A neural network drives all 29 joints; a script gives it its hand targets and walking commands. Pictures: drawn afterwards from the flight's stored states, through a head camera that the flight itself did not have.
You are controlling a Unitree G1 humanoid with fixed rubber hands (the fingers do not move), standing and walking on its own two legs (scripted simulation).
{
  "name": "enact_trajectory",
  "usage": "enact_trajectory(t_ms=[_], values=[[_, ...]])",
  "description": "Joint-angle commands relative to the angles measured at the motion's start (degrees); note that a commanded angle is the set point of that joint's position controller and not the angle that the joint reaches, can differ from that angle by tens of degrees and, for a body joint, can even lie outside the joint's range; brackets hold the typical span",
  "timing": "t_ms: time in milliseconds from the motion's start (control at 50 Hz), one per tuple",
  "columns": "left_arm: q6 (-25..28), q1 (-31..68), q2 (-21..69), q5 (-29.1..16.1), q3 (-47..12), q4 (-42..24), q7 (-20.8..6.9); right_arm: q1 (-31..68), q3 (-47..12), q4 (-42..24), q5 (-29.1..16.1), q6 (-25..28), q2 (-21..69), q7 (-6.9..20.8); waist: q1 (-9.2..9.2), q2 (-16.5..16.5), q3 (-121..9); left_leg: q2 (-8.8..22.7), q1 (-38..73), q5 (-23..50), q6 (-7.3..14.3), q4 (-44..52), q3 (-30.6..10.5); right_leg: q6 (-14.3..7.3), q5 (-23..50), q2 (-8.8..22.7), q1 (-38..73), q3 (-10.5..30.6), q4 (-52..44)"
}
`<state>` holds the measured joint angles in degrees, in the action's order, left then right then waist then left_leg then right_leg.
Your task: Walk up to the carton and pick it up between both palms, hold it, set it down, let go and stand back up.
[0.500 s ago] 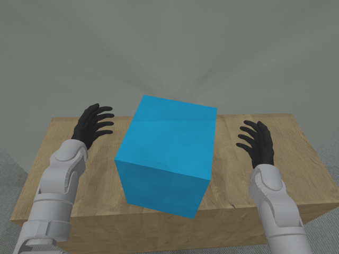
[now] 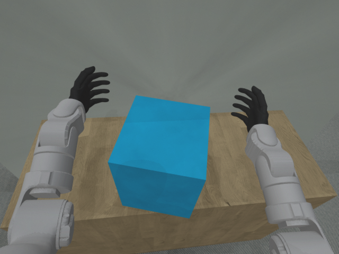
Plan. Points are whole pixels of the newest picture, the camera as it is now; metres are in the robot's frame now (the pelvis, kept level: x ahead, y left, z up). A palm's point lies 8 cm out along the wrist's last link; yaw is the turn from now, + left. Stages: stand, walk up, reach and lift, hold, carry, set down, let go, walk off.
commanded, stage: reach and lift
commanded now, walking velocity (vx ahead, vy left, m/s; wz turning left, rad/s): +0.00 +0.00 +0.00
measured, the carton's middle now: (163, 159) +0.36 +0.00 -0.02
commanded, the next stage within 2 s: none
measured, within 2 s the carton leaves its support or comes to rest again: neither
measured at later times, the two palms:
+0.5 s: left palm (96, 107) +0.43 +0.17 +0.12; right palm (244, 127) +0.36 -0.19 +0.10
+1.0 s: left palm (106, 135) +0.41 +0.16 +0.02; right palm (227, 151) +0.35 -0.17 +0.02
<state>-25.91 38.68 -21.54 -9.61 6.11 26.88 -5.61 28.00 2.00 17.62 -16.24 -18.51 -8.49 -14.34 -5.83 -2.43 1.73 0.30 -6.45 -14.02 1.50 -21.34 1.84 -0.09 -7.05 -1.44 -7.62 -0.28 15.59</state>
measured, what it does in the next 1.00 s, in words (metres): stands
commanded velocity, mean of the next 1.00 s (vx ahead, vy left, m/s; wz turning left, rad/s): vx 0.00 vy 0.00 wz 0.00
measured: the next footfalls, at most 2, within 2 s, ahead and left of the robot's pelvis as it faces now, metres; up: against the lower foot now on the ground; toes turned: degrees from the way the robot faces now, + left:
none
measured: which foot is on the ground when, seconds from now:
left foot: down 0.00-1.00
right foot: down 0.00-1.00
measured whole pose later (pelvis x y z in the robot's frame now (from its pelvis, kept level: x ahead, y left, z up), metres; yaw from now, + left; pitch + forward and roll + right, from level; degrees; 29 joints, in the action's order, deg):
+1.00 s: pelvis -0.02 -0.01 -0.02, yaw +3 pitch +13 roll -2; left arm 14.8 53.3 -15.0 -5.8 2.7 83.1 -2.4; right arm 42.6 7.0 71.7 -7.9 19.6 1.3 -14.9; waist -8.3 -1.0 -7.4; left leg 0.6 -31.2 -16.8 0.3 -35.4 -1.8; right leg -0.8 -10.4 -1.4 -30.8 -4.1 28.4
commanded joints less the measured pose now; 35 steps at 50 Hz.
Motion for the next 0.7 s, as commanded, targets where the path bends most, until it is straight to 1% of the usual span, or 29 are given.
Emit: enact_trajectory(t_ms=[0, 20, 40, 60, 100, 140, 160, 180, 200, 220, 240, 280, 320, 340, 400, 440, 480, 500, 520, 560, 580, 600, 620, 640, 660, 680], values=[[1.48, 23.41, -7.67, 0.89, 1.68, -2.2, -0.72, 20.69, 1.35, -3.16, -0.53, 0.85, -5.64, -0.47, -1.25, 5.44, -21.04, 0.06, 0.4, 19.63, -2.13, 1.53, -0.33, -0.78, 21.03, -0.51, 13.47, 0.2, 2.66], [1.54, 24.78, -7.82, 0.78, 1.45, -0.84, -0.72, 22.48, 1.37, -2.69, -0.47, 0.92, -5.58, -0.53, -1.22, 5.27, -21.07, -0.13, -0.45, 18.71, -1.95, 1.59, -0.22, -0.71, 20.97, -0.48, 13.56, 0.21, 2.76], [1.85, 26.41, -8.13, 0.73, 1.22, -1.1, -0.56, 23.73, 1.72, -2.5, -0.45, 1.12, -5.55, -0.6, -1.28, 5.7, -22.06, -0.14, -0.58, 18.63, -2.01, 1.55, -0.16, -0.67, 21.27, -0.47, 13.83, 0.17, 3.0], [2.1, 28.05, -8.33, 0.66, 0.93, 0.01, -0.33, 25.13, 2.33, -1.29, -0.32, 1.29, -5.75, -0.63, -1.55, 6.28, -22.26, -0.06, -0.58, 18.69, -2.21, 1.46, -0.35, -0.72, 20.98, -0.5, 13.27, -0.04, 3.12], [2.83, 29.98, -8.29, 0.5, 0.57, 0.11, 0.09, 26.75, 2.57, -0.62, -0.16, 1.84, -5.78, -0.58, -1.72, 6.7, -24.26, -0.11, 0.43, 19.98, -2.5, 0.83, -0.26, -0.65, 21.51, -0.63, 13.15, -0.32, 3.11], [3.75, 31.83, -7.92, 0.25, -0.2, 2.7, 0.46, 28.68, 3.06, 1.9, 0.39, 2.24, -5.54, -0.35, -2.15, 7.03, -24.45, -0.06, 0.37, 19.35, -2.54, 0.7, -0.48, -0.73, 20.66, -0.64, 12.02, -0.66, 3.1], [4.21, 32.04, -7.83, 0.31, -0.18, 3.49, 0.58, 29.16, 2.97, 2.59, 0.61, 2.51, -5.61, -0.28, -2.11, 6.34, -25.12, 0.09, 0.78, 19.89, -2.48, 0.58, -0.47, -0.64, 20.86, -0.8, 11.89, -0.86, 3.13], [4.73, 32.64, -7.69, 0.61, -0.49, 5.29, 0.65, 29.35, 3.01, 4.88, 0.9, 2.64, -5.39, -0.22, -2.44, 6.7, -24.5, 0.15, 0.89, 19.61, -2.58, 0.54, -0.68, -0.66, 20.27, -0.76, 11.48, -0.93, 2.97], [5.12, 32.08, -7.32, 0.85, -0.49, 5.98, 0.67, 29.3, 2.64, 5.57, 0.81, 2.94, -5.36, -0.21, -2.29, 6.68, -24.85, 0.11, 1.23, 20.3, -2.56, 0.34, -0.66, -0.76, 20.8, -0.86, 11.74, -1.06, 2.98], [5.47, 30.9, -6.83, 1.17, -0.62, 8.68, 0.45, 28.62, 1.66, 7.52, 0.66, 3.02, -4.71, -0.18, -2.4, 5.85, -24.17, 0.0, 1.2, 20.14, -2.23, 0.32, -0.71, -0.67, 21.23, -0.77, 12.14, -0.93, 2.85], [6.3, 30.55, -6.71, 1.36, -0.55, 9.6, 0.22, 28.43, 1.3, 8.18, 0.59, 3.38, -4.22, -0.26, -2.23, 5.49, -24.45, -0.12, 0.7, 19.51, -2.02, 0.46, -0.67, -0.58, 21.08, -0.71, 12.54, -0.97, 2.91], [8.08, 29.4, -6.45, 2.13, 0.16, 13.64, -0.04, 27.98, 0.76, 10.37, 1.35, 4.41, -2.95, -0.47, -1.93, 3.93, -23.61, -0.37, -1.51, 17.9, -1.32, 0.94, -0.58, -0.2, 21.56, -0.54, 13.67, -0.81, 3.29], [10.2, 27.12, -5.05, 3.43, 0.23, 18.19, -0.53, 26.19, -0.18, 13.8, 1.91, 5.98, -1.41, -0.53, -1.68, 3.48, -21.26, -0.41, -2.2, 17.4, -1.13, 1.22, -0.62, -0.16, 21.0, -0.45, 13.49, -0.86, 3.26], [11.41, 26.29, -4.32, 3.83, 0.16, 18.4, -0.64, 25.52, -0.3, 13.79, 2.09, 7.19, -1.1, -0.54, -1.46, 3.71, -21.08, -0.44, -2.21, 17.52, -1.23, 1.27, -0.62, -0.24, 20.88, -0.44, 13.32, -1.04, 3.2], [16.29, 27.09, -2.97, 3.97, -0.21, 20.84, -0.52, 25.46, 0.44, 14.93, 3.81, 11.6, 0.63, -0.62, -1.42, 4.05, -20.61, -0.41, -2.65, 15.92, -1.44, 0.81, -0.54, -0.29, 17.29, -0.58, 10.14, -1.67, 3.16], [20.26, 28.97, -2.01, 4.26, -0.71, 21.65, 0.17, 25.85, 1.69, 17.24, 5.69, 15.01, 1.75, -0.45, -1.53, 6.06, -22.08, -0.1, -1.78, 16.26, -2.29, -0.45, -0.66, -0.58, 14.62, -0.76, 6.63, -2.28, 3.33], [23.92, 31.3, -1.32, 3.7, -1.46, 22.87, 1.02, 27.8, 3.2, 18.07, 7.6, 18.47, 2.07, -0.14, -1.69, 7.04, -24.6, 0.28, -1.03, 16.23, -3.03, -2.02, -0.75, -0.79, 12.45, -1.0, 2.64, -3.07, 3.87], [25.77, 33.01, -1.1, 3.26, -1.88, 22.76, 1.55, 28.86, 4.15, 18.29, 8.47, 20.18, 2.27, 0.02, -1.78, 8.18, -26.59, 0.38, -1.2, 15.94, -3.45, -2.83, -0.81, -0.89, 11.6, -0.91, 0.79, -3.37, 4.33], [27.42, 34.59, -0.82, 2.95, -2.35, 24.11, 2.08, 30.07, 4.91, 19.88, 9.5, 21.44, 2.51, 0.25, -2.01, 8.99, -27.78, 0.55, -1.71, 14.91, -3.67, -3.41, -0.97, -1.03, 10.28, -0.81, -1.06, -3.56, 4.85], [30.42, 36.22, -0.63, 2.36, -2.63, 25.67, 2.97, 31.37, 6.19, 21.16, 11.03, 23.97, 2.89, 0.53, -2.25, 8.86, -32.04, 0.68, -3.04, 14.46, -3.81, -5.01, -1.18, -0.86, 10.88, -0.5, -3.07, -3.55, 6.36], [31.53, 36.47, -0.28, 2.26, -2.83, 28.54, 3.24, 31.77, 6.51, 23.63, 11.86, 24.93, 3.21, 0.64, -2.5, 8.84, -32.65, 0.7, -3.98, 13.94, -3.94, -5.66, -1.35, -0.8, 11.02, -0.32, -4.0, -3.54, 7.05], [32.87, 36.92, -0.19, 2.53, -2.45, 28.91, 3.58, 31.85, 6.85, 24.99, 12.21, 26.11, 3.31, 0.71, -2.23, 8.93, -35.3, 0.75, -4.36, 14.67, -4.11, -6.42, -1.49, -0.66, 11.79, -0.24, -4.38, -3.57, 7.94], [33.96, 36.7, 0.22, 2.98, -2.49, 31.06, 3.81, 31.47, 7.38, 27.67, 12.82, 27.25, 3.47, 0.75, -2.52, 9.27, -36.5, 0.87, -4.72, 15.18, -4.4, -7.25, -1.73, -0.67, 12.17, -0.17, -5.49, -3.65, 8.6], [34.93, 36.06, 0.65, 3.3, -2.34, 33.41, 3.84, 31.32, 7.4, 29.91, 13.06, 28.4, 3.72, 0.72, -2.63, 8.87, -37.26, 0.81, -5.43, 15.84, -4.44, -8.15, -1.9, -0.61, 12.97, -0.12, -5.99, -3.67, 9.22], [35.99, 34.94, 0.82, 4.06, -1.61, 36.56, 3.76, 30.81, 6.97, 32.64, 13.24, 29.48, 4.29, 0.6, -2.38, 7.64, -37.4, 0.61, -7.12, 15.82, -4.09, -8.72, -1.84, -0.34, 13.51, 0.03, -5.84, -3.44, 9.81], [37.01, 34.12, 0.92, 4.68, -1.34, 39.55, 3.59, 30.17, 6.97, 36.13, 13.3, 30.54, 4.74, 0.46, -2.63, 7.47, -36.56, 0.5, -9.11, 15.29, -3.95, -8.96, -2.08, -0.25, 13.95, 0.23, -5.86, -3.36, 10.47]])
